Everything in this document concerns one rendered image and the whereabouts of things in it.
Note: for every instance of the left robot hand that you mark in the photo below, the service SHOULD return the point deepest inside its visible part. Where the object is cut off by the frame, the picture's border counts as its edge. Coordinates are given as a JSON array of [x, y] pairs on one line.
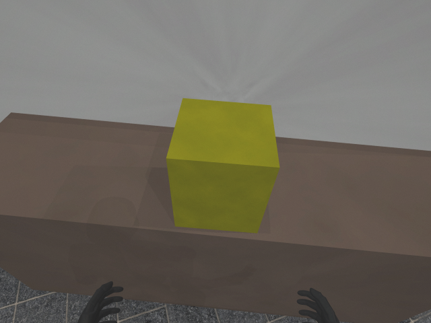
[[93, 311]]

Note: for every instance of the right robot hand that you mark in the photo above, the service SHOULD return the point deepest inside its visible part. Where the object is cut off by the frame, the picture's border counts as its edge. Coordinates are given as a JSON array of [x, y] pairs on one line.
[[324, 312]]

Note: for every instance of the pedestal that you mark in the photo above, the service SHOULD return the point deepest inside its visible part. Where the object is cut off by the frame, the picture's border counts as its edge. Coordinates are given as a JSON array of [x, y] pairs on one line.
[[85, 202]]

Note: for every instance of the carton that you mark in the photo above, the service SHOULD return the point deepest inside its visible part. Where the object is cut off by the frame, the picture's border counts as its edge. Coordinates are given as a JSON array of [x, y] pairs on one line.
[[222, 164]]

